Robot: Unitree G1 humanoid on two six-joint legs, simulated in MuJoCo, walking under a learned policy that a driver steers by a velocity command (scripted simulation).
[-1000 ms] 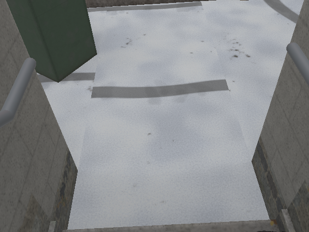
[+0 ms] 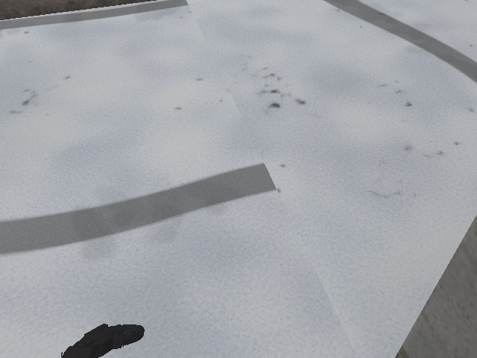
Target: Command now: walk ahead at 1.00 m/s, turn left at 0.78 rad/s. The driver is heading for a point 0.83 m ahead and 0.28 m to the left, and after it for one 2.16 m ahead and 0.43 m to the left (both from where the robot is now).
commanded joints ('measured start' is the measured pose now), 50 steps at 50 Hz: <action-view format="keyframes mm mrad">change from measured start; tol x32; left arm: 1 578 269 96 149 73 14 17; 30 124 127 2 -220 -6 64 3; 36 776 283 53 23 25 48 31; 39 328 194 50 -90 26 49 3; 50 485 254 78 -10 -23 34 -10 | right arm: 1 1 -89 -36 -84 63 -4 -24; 9 -643 -7 -20 -387 1 57 33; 17 -137 -278 -83 -281 19 76 58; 50 -730 -168 9 -540 5 -8 64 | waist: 1 241 -114 -80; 19 -4 226 -162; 34 414 13 -110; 37 210 -528 -219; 40 176 -17 46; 50 176 -33 71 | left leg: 1 -845 92 -34 575 139 30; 7 -1015 302 69 255 542 -20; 16 -28 40 376 -396 766 20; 20 616 443 -506 -739 965 364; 22 284 430 -619 -989 580 286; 29 -600 139 -163 -1086 878 121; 34 -342 144 -136 -539 1317 6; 36 -616 7 -82 191 328 -13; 37 -773 -18 -92 222 369 -4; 50 -277 178 195 -675 811 -164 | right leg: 1 915 -324 179 356 434 -97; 4 626 -374 494 -49 -869 -238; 16 17 -170 -291 293 827 -33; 17 -175 -148 -274 704 749 -10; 18 -313 8 -288 1121 -350 -12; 19 -497 6 -200 1412 -794 5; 20 -649 22 -21 1417 -755 26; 35 620 23 -98 229 -388 15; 37 626 -338 889 -134 -821 -96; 50 -15 -94 253 -278 -262 -214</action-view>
